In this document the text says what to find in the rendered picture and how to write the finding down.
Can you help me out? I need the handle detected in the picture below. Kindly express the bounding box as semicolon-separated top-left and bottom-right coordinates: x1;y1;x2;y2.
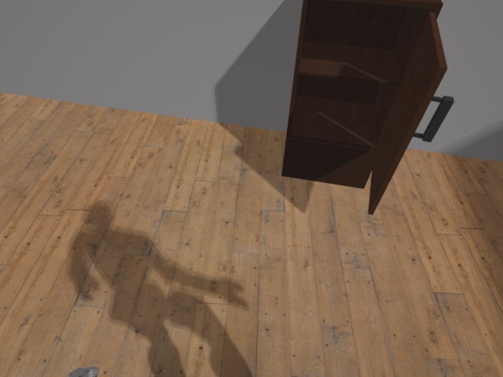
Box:
413;96;454;142

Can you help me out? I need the cupboard door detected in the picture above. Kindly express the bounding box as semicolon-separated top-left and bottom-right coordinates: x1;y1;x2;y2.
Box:
368;13;447;215

